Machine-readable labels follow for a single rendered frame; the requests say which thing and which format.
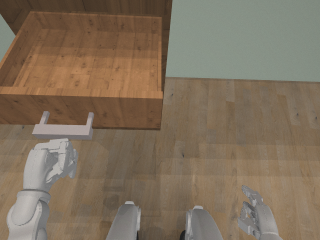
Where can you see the left robot forearm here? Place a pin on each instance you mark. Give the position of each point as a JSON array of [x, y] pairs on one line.
[[27, 218]]

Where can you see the handle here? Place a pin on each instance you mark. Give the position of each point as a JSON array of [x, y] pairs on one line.
[[61, 131]]

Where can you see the cabinet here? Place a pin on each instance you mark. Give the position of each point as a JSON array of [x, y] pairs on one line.
[[15, 12]]

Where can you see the robot right thigh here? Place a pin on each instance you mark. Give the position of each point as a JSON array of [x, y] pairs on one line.
[[201, 225]]

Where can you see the left robot hand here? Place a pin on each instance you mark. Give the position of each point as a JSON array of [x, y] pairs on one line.
[[57, 154]]

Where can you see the right robot shin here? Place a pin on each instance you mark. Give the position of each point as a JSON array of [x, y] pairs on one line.
[[186, 235]]

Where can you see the drawer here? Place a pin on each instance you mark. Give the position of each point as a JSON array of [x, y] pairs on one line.
[[70, 64]]

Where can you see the right robot hand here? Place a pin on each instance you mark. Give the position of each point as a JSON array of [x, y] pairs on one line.
[[261, 219]]

